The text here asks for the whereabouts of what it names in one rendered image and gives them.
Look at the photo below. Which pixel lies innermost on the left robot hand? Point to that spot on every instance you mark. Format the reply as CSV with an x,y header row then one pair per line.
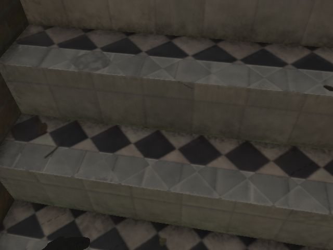
x,y
72,243

